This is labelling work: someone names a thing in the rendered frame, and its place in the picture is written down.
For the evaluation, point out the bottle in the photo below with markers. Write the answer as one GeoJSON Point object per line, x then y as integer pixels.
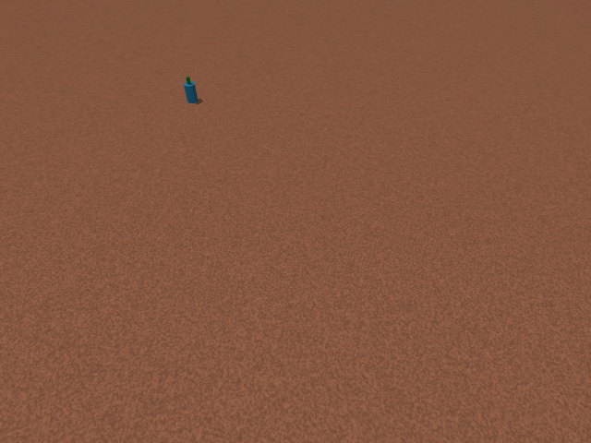
{"type": "Point", "coordinates": [190, 91]}

